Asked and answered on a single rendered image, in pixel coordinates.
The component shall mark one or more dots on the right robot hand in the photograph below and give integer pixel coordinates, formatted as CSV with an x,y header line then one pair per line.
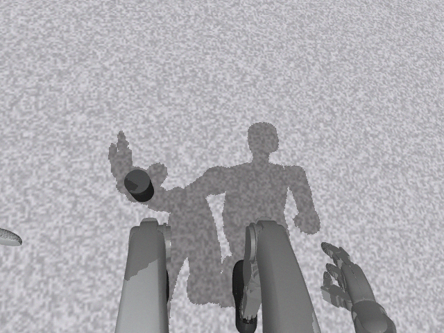
x,y
353,285

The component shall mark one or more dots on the left robot hand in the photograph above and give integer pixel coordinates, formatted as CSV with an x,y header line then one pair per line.
x,y
9,238

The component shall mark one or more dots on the right robot arm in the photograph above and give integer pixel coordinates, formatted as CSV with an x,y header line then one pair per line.
x,y
371,317

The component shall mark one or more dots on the right robot foot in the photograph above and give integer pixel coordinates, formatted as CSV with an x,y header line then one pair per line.
x,y
242,325

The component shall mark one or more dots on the can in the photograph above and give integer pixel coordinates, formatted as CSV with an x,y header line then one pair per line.
x,y
138,183

